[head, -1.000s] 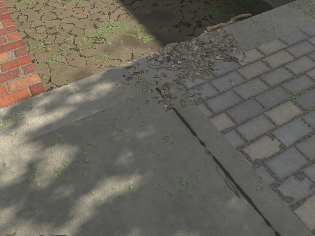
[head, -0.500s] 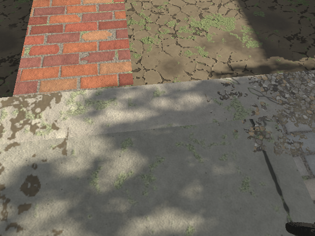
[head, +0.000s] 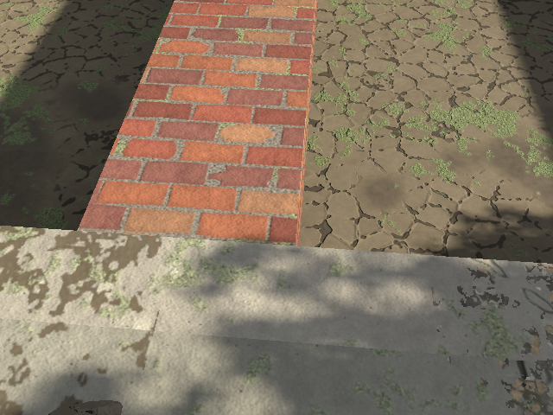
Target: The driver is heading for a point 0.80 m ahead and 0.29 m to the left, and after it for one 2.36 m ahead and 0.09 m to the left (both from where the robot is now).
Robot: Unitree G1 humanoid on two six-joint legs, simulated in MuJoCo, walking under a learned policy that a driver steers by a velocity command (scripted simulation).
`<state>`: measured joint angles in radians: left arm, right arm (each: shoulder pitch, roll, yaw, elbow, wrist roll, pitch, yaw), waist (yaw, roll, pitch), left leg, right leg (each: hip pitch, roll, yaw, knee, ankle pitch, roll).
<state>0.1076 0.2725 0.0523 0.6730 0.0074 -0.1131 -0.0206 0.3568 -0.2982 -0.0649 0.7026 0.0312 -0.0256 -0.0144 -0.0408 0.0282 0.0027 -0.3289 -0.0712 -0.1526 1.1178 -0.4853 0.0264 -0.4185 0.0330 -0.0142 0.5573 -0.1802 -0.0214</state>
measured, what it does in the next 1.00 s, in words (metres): walks ahead, turning left: left foot, then right foot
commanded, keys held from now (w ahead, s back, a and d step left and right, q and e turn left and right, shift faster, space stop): w+q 0.74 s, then w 0.26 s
